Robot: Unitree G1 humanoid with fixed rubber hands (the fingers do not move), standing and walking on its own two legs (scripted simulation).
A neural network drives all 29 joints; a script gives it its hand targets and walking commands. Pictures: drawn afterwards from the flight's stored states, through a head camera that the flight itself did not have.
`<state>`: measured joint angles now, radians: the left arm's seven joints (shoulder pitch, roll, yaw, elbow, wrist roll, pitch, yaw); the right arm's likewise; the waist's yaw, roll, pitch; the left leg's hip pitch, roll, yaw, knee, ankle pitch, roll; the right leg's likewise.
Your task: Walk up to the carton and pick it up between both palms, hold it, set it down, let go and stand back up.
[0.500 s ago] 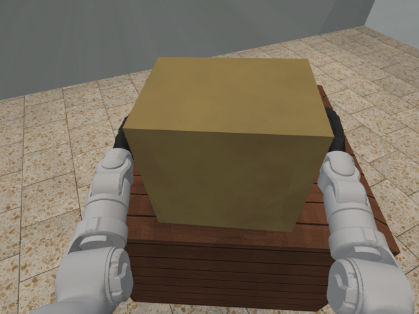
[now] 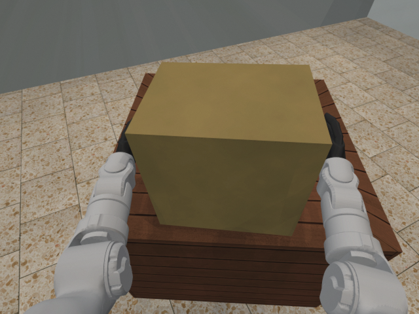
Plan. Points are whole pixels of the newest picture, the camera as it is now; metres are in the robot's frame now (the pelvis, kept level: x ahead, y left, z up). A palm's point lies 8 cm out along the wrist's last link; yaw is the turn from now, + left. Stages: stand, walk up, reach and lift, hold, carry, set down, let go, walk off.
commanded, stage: set down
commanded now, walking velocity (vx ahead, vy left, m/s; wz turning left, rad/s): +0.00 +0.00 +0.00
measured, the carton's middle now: (228, 151) +0.45 +0.00 +0.06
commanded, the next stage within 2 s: none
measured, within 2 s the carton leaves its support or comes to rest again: rests again in 1.40 s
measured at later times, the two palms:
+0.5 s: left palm (133, 154) +0.42 +0.20 +0.07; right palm (327, 157) +0.40 -0.20 +0.09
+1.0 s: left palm (134, 159) +0.42 +0.20 +0.06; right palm (326, 163) +0.40 -0.20 +0.08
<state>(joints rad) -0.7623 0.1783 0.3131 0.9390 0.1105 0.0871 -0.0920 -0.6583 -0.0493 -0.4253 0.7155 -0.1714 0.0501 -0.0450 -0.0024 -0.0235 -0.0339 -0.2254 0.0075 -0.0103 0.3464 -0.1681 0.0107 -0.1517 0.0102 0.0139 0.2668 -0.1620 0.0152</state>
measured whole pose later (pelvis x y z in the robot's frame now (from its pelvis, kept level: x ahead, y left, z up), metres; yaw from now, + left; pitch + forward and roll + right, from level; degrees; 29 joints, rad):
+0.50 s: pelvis +0.02 +0.00 +0.00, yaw +0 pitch +4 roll -1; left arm -0.77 0.18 0.31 1.01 0.13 0.00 -0.09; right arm -0.63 -0.03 -0.45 0.72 -0.21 0.00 -0.04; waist 0.00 -0.02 -0.02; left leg -0.23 0.01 -0.01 0.35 -0.19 0.01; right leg -0.15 0.01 0.01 0.27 -0.18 0.02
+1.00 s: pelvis +0.02 +0.00 +0.00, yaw +0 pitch +4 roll -1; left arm -0.76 0.18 0.33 1.07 0.13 -0.08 -0.10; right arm -0.61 -0.01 -0.48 0.74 -0.24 -0.07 -0.03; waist 0.00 -0.02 -0.01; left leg -0.23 0.01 -0.01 0.35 -0.19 0.01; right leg -0.15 0.01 0.01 0.27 -0.18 0.02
